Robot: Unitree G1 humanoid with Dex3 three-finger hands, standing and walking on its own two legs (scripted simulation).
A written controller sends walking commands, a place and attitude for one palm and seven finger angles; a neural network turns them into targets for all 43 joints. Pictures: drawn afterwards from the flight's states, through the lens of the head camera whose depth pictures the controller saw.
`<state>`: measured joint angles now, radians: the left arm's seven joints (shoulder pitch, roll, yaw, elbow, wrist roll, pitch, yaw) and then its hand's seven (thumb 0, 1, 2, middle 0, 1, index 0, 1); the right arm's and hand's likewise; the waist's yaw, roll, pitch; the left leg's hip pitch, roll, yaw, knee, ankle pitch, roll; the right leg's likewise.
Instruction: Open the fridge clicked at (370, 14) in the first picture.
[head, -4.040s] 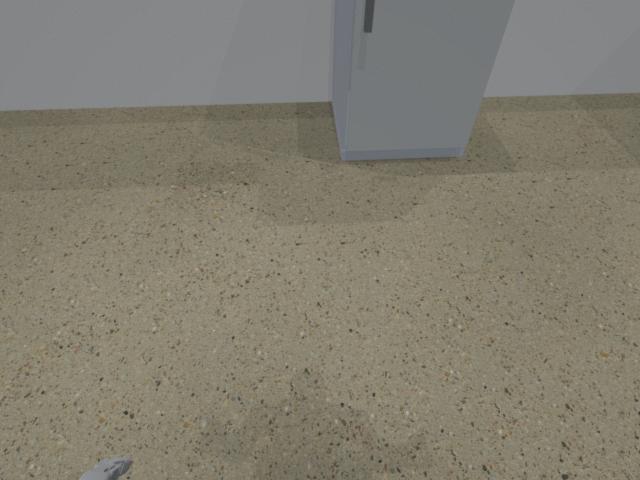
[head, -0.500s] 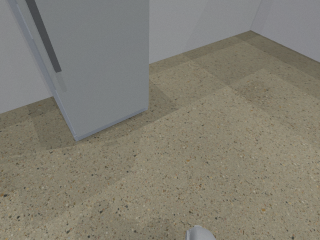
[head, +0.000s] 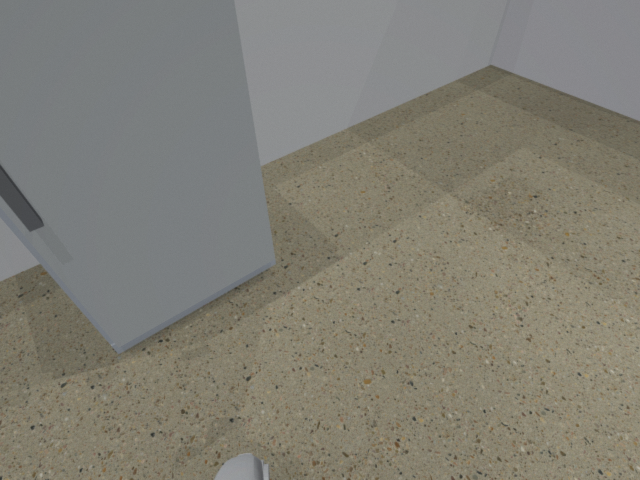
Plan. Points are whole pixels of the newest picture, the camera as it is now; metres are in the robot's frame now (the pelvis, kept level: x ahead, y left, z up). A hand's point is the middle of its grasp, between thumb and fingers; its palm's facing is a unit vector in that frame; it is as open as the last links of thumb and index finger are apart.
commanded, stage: walk to a spot facing it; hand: left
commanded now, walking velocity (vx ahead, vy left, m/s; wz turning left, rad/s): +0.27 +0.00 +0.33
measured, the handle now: out of the picture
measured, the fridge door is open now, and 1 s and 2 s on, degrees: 0 0 0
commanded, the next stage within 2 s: turn to face it in 0.04 s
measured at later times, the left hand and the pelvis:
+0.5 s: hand out of the picture +0.16 +0.25 -0.18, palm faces +0.29 -0.93 -0.22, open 7.4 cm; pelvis +0.16 +0.05 -0.01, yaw +13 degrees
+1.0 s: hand (196, 470) +0.17 +0.19 -0.15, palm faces +0.49 -0.83 -0.27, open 7.4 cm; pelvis +0.19 -0.02 +0.00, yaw +31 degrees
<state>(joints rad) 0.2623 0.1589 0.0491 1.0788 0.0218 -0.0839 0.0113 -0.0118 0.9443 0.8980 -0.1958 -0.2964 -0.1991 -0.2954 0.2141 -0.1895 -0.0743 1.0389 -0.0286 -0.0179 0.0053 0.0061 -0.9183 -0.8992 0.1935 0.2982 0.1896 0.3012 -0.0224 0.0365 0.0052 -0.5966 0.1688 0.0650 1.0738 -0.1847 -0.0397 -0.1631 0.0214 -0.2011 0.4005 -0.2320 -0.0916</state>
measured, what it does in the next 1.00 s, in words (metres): walks ahead, turning left: left foot, then right foot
